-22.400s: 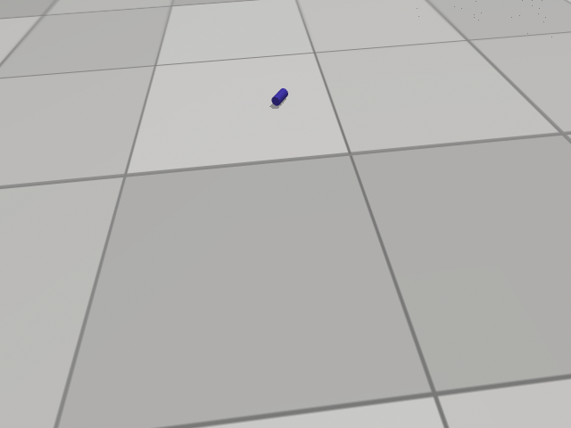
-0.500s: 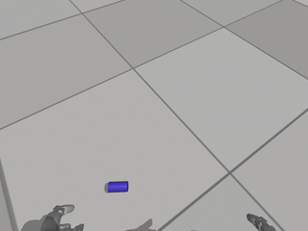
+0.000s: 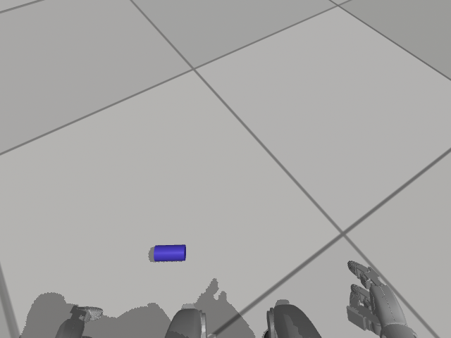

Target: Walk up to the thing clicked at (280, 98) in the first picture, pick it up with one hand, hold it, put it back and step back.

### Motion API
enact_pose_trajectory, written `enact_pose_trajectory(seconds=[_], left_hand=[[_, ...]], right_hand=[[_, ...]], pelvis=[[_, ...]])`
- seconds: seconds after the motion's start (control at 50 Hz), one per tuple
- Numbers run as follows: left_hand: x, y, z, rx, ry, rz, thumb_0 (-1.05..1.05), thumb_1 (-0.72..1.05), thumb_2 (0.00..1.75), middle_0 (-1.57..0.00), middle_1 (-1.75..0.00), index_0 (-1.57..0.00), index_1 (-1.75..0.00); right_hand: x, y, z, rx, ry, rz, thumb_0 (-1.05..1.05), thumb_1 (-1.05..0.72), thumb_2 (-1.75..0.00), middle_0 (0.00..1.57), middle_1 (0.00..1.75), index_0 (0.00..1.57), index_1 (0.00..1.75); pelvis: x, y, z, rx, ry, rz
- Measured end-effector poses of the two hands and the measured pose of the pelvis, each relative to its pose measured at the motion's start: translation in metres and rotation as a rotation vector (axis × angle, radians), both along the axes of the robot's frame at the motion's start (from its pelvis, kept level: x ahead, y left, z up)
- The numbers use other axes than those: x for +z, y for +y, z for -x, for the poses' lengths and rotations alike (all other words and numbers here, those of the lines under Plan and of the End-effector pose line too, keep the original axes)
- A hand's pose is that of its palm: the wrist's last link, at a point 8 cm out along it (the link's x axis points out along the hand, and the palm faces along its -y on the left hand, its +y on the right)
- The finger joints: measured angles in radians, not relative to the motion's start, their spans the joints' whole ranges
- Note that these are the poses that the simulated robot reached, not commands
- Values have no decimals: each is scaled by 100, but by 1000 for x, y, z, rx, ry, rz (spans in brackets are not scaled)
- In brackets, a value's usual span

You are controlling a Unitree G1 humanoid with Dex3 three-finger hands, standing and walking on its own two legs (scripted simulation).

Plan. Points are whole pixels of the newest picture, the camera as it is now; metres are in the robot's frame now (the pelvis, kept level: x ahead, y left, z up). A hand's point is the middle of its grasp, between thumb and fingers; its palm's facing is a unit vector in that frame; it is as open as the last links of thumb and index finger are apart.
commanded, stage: rise first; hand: left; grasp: from above
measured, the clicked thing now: (170, 252) +0.43 +0.22 -0.65
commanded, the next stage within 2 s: none
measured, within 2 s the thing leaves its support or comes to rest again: neither
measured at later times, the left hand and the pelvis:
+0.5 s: hand (119, 306) +0.22 +0.28 -0.31, palm faces -0.45 -0.52 -0.72, open 14.1 cm; pelvis -0.05 +0.00 -0.17, yaw -1 degrees
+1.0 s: hand (135, 277) +0.31 +0.29 -0.45, palm faces -0.51 -0.15 -0.85, open 14.1 cm; pelvis -0.09 +0.00 -0.30, yaw -4 degrees
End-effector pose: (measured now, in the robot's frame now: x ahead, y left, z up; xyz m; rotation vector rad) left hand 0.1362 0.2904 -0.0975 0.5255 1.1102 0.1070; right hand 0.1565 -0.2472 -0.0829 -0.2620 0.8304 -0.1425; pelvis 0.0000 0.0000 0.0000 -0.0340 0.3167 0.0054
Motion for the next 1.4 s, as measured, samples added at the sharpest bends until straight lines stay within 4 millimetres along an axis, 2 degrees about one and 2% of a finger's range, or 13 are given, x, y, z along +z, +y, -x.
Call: enact_pose_trajectory(seconds=[0.12,0.2,0.28,0.4,0.5,0.6,0.68,0.74,0.88,1.02,1.16,1.4], left_hand=[[-15,2,-1,-47,-5,-32,0,-56,99,-9,-106,-8,-107],[-36,6,-9,-113,-13,-70,0,-56,98,-9,-105,-8,-106],[-69,11,-25,-211,-29,-123,0,-56,98,-9,-105,-8,-106],[-120,12,-63,-389,-102,-219,0,-55,99,-10,-104,-9,-105],[-162,13,-96,-509,-152,-306,0,-55,100,-11,-104,-10,-105],[-200,12,-122,-619,-183,-371,0,-54,99,-13,-103,-12,-104],[-225,10,-140,-702,-210,-419,0,-54,99,-13,-103,-13,-104],[-242,10,-152,-752,-223,-447,0,-54,100,-13,-103,-13,-104],[-272,8,-173,-849,-246,-494,0,-52,102,-10,-103,-10,-104],[-296,5,-190,-930,-268,-527,0,-53,104,-8,-100,-8,-101],[-316,2,-205,-985,-285,-561,0,-52,103,-9,-96,-8,-97],[-340,-2,-220,-1043,-292,-595,0,-45,95,-15,-89,-15,-90]], right_hand=[[-16,3,-10,28,-29,2,1,-90,-90,21,30,20,30],[-34,2,-14,50,-43,8,1,-90,-90,21,30,21,30],[-64,-3,-14,72,-40,18,1,-90,-90,21,30,21,30],[-127,-14,-5,85,6,29,1,-90,-90,21,30,21,30],[-186,-22,15,77,80,26,1,-91,-90,21,30,20,30],[-242,-28,50,60,186,18,1,-92,-91,21,30,20,30],[-277,-30,84,36,278,17,1,-93,-91,21,30,20,30],[-296,-32,110,12,340,19,1,-93,-91,21,30,20,30],[-318,-34,161,-47,459,35,1,-90,-90,21,30,20,30],[-327,-37,190,-78,542,61,1,-89,-90,21,30,20,30],[-336,-38,194,-74,580,81,1,-89,-90,21,30,20,30],[-356,-34,177,-35,583,81,0,-90,-90,21,30,20,30]], pelvis=[[-19,0,2,3,46,5],[-39,0,8,3,86,8],[-68,0,16,1,138,6],[-121,-2,32,-4,215,5],[-166,-5,47,-11,261,7],[-208,-7,63,-20,281,11],[-237,-7,74,-26,281,18],[-255,-6,81,-30,277,23],[-285,-3,91,-37,262,40],[-304,0,92,-43,257,55],[-319,2,90,-45,260,65],[-337,2,84,-50,267,70]])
